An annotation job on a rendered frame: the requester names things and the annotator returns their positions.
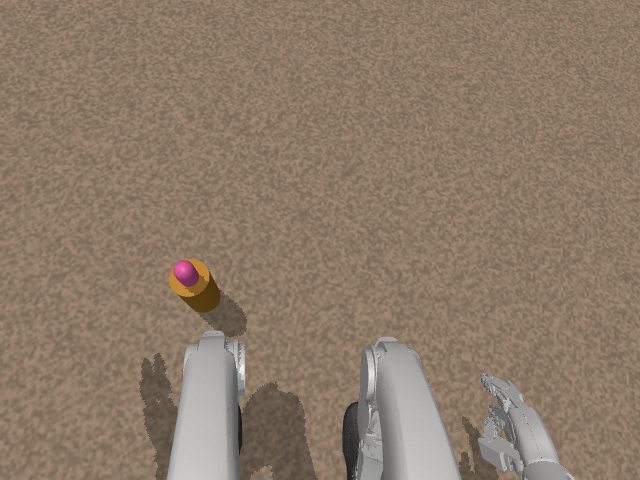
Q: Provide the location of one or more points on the right robot hand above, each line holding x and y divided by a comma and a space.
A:
524, 429

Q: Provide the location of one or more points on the right robot foot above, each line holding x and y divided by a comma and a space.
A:
351, 440

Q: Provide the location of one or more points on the right robot arm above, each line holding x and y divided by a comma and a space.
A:
546, 471

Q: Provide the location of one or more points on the bottle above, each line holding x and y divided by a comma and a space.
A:
191, 280

